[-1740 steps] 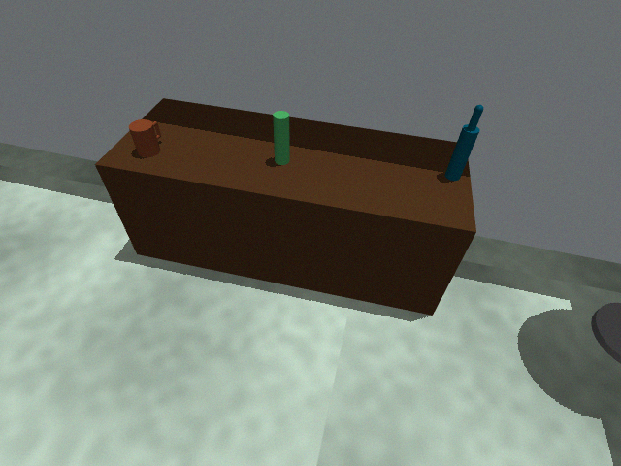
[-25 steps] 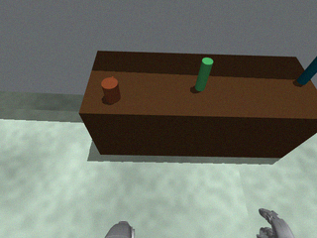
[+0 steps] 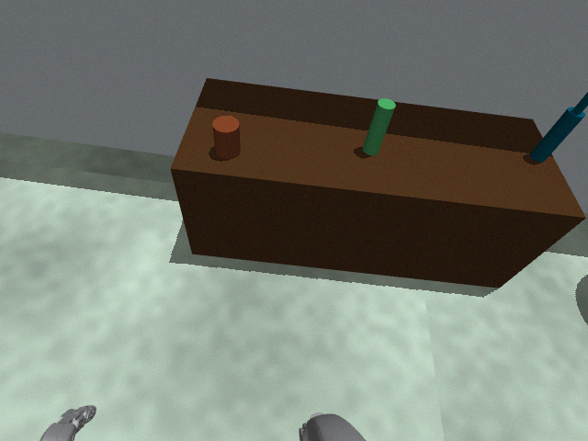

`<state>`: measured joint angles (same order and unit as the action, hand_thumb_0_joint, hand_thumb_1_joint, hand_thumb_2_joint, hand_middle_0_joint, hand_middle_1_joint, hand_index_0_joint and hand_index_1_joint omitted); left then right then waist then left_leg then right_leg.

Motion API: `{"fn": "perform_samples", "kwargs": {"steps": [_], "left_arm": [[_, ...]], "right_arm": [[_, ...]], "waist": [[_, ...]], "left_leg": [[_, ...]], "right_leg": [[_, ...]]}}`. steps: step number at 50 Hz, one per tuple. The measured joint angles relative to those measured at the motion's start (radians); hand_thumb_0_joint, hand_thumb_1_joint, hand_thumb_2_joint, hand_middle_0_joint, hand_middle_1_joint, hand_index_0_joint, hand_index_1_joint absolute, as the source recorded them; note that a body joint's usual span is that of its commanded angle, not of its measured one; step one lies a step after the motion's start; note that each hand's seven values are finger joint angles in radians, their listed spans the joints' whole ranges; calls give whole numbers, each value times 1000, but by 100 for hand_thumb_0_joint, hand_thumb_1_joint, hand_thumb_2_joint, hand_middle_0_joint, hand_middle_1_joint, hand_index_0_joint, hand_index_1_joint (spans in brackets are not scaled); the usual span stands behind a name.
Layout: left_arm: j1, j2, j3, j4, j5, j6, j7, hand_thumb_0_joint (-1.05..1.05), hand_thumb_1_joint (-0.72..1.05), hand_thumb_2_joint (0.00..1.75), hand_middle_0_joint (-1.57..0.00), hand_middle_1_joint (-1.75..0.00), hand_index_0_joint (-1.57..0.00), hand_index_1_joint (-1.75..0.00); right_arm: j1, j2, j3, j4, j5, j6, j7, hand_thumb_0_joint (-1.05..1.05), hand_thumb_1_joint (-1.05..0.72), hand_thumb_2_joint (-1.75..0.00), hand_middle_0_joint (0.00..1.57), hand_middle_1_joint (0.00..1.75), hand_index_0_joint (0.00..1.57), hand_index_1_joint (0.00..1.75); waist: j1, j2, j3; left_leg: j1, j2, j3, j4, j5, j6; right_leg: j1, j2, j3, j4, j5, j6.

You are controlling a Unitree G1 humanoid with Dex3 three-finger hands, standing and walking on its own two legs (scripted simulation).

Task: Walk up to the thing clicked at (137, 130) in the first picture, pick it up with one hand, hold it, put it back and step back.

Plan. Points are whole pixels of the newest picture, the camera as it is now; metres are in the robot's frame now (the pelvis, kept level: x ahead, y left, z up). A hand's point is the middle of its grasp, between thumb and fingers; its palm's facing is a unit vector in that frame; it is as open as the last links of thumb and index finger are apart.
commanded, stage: step back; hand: left
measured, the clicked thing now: (228, 134) +0.95 +0.17 -0.24
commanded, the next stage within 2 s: stand in 1.42 s
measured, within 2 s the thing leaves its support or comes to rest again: neither
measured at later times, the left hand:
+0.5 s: hand out of the picture -0.09 +0.25 -0.12, palm faces +0.01 -0.89 -0.45, open 7.4 cm
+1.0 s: hand out of the picture -0.14 +0.21 -0.14, palm faces +0.07 -0.92 -0.39, open 7.4 cm
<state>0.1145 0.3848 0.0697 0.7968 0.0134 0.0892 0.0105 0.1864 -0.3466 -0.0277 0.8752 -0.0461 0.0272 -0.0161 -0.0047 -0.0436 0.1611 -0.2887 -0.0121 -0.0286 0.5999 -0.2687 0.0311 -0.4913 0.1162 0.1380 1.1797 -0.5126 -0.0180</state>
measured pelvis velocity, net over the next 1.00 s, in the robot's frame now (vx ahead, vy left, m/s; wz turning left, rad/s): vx -0.17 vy -0.06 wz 0.03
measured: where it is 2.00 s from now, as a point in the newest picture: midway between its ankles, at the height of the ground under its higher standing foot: outside the picture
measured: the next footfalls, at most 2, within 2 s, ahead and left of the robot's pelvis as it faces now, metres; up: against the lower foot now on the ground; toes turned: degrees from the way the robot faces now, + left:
right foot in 0.22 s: -0.10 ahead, -0.15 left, +0.00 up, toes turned -2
left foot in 0.56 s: -0.17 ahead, +0.10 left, +0.00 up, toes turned +0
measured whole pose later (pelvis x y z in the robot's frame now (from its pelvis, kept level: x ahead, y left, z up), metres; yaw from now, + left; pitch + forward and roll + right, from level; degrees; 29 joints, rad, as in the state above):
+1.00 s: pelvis -0.17 -0.06 +0.00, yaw +2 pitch -3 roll +0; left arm 0.26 0.36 0.08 0.97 0.05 -0.04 -0.03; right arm 0.24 -0.39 -0.06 0.97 -0.03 0.01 0.00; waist 0.04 0.03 0.05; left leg -0.35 -0.02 -0.08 0.96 -0.51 0.02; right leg -0.27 0.01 -0.07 0.61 -0.30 -0.05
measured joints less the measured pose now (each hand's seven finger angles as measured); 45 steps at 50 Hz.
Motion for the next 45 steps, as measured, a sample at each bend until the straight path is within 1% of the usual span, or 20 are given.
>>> {"fn": "perform_samples", "kwargs": {"steps": [3,7,10,11,12,13,15,16,18,21,24,27,28,29,30,32,34,37,42,45], "left_arm": [[32,5,5,13,2,-6,-5,1,91,90,-20,-30,-20,-30],[61,20,5,36,7,-15,-4,1,91,90,-20,-30,-20,-30],[77,21,-1,61,8,-28,-5,1,91,90,-20,-30,-20,-30],[76,12,-1,76,10,-33,-5,1,91,90,-20,-30,-20,-30],[69,-8,-4,93,15,-35,-6,1,91,90,-20,-30,-20,-30],[75,-23,-8,99,21,-37,-11,1,91,90,-20,-30,-20,-30],[104,-24,-15,96,29,-35,-21,1,91,90,-20,-30,-20,-30],[116,-21,-14,97,31,-33,-20,1,91,90,-20,-30,-21,-30],[127,-21,-12,102,33,-30,-16,1,90,90,-21,-30,-21,-30],[118,-24,-3,97,35,-43,-12,1,90,90,-21,-30,-21,-30],[101,-18,5,76,44,-66,-14,1,90,90,-21,-30,-21,-30],[79,-3,11,62,44,-76,-19,1,90,90,-21,-30,-21,-30],[74,5,11,60,41,-76,-21,1,90,90,-21,-30,-21,-30],[68,16,13,64,40,-73,-22,1,90,90,-21,-30,-21,-30],[72,26,15,70,39,-68,-21,1,90,90,-21,-30,-21,-30],[98,22,14,98,31,-57,-21,1,91,90,-20,-30,-20,-30],[113,19,8,130,26,-50,-32,1,91,90,-20,-30,-20,-30],[127,25,9,147,20,-60,-46,1,91,90,-20,-30,-20,-30],[139,21,12,178,21,-69,-56,1,91,90,-20,-30,-20,-30],[139,-1,14,190,25,-94,-49,1,91,90,-20,-30,-20,-30]], "right_arm": [[-26,-8,-7,-18,2,-3,-2,1,-90,-90,20,30,21,30],[-77,-23,-13,-55,8,-3,-1,1,-90,-90,20,30,21,30],[-115,-44,-12,-75,11,7,4,1,-90,-90,20,30,21,30],[-128,-55,-14,-74,14,14,5,1,-90,-90,20,30,21,30],[-138,-71,-19,-67,18,21,5,1,-90,-90,20,30,21,30],[-134,-79,-24,-59,23,28,3,1,-90,-90,20,30,21,30],[-104,-63,-29,-39,28,44,-6,1,-91,-90,20,30,20,30],[-88,-54,-28,-29,31,48,-5,1,-91,-90,20,30,20,30],[-55,-51,-23,-15,34,47,0,1,-91,-90,20,30,20,30],[-4,-62,-23,3,30,32,2,1,-91,-90,20,30,20,30],[45,-68,-24,37,23,22,5,1,-91,-90,20,30,20,30],[82,-58,-23,80,14,15,14,1,-91,-90,20,30,20,30],[90,-52,-24,92,11,9,17,1,-91,-90,20,30,20,30],[87,-37,-26,108,9,2,18,1,-91,-90,20,30,20,30],[84,-21,-28,117,4,-5,20,1,-91,-90,20,30,20,30],[100,-10,-26,117,-2,-20,25,1,-91,-90,20,30,20,30],[112,-7,-24,114,-1,-30,28,1,-91,-90,20,30,21,30],[107,-1,-20,111,-5,-43,28,1,-90,-90,20,30,21,30],[79,-17,-29,85,-3,-46,35,1,-90,-90,20,30,21,30],[63,-47,-36,77,3,-29,30,1,-90,-90,20,30,21,30]], "waist": [[12,0,-13],[29,-2,4],[41,14,14],[41,39,22],[30,89,35],[20,121,32],[41,98,-10],[56,73,-27],[58,51,-51],[42,67,-73],[34,87,-80],[27,83,-88],[25,75,-91],[28,46,-81],[36,12,-74],[28,2,-104],[3,16,-130],[5,5,-132],[4,8,-123],[10,62,-111]], "left_leg": [[-32,19,11,-31,48,-6],[-85,39,36,-25,93,-15],[-137,61,57,20,109,-33],[-154,78,50,43,111,-41],[-163,100,19,59,117,-39],[-177,98,-16,77,79,-29],[-217,21,-60,213,-120,-37],[-229,-19,-68,299,-170,-40],[-232,-78,-97,434,-181,-41],[-194,-93,-119,501,-150,-48],[-100,-54,-93,384,-171,-61],[14,-9,-39,154,-237,-58],[58,-3,-25,55,-220,-50],[86,-19,-13,-6,-123,-41],[108,-38,6,-34,-74,-33],[114,-38,15,-44,-68,-15],[116,-19,-3,-55,-75,7],[136,-6,4,-96,-35,-11],[129,11,20,-66,-64,-28],[95,53,8,42,-137,-28]], "right_leg": [[47,-4,15,29,15,21],[161,-58,-11,-182,3,51],[260,-100,-65,-450,53,41],[284,-92,-83,-513,90,30],[295,-64,-109,-528,111,19],[293,-50,-130,-530,123,11],[255,-78,-116,-506,131,-4],[241,-99,-96,-508,142,-9],[230,-129,-87,-544,179,-10],[205,-140,-113,-585,225,-5],[183,-138,-152,-587,242,-10],[165,-151,-196,-562,238,-12],[158,-159,-205,-546,234,-8],[154,-178,-197,-525,228,-3],[150,-193,-173,-498,198,-7],[124,-171,-146,-425,90,-3],[104,-144,-145,-353,62,-2],[96,-142,-134,-348,106,-5],[141,-145,-150,-464,107,0],[198,-109,-182,-564,242,-9]]}}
